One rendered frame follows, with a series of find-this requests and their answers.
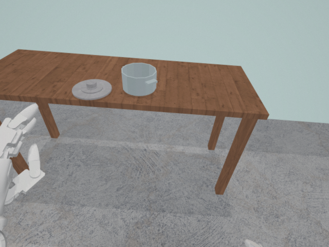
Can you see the knob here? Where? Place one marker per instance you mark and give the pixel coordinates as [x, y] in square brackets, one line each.
[91, 83]

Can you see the pot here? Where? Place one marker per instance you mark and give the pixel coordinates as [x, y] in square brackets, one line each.
[139, 79]

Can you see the left robot hand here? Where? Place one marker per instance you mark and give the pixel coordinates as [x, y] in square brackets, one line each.
[12, 132]

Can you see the lid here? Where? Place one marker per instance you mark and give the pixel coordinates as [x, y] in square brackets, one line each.
[81, 91]

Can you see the table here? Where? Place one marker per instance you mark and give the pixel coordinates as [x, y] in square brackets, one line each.
[182, 87]

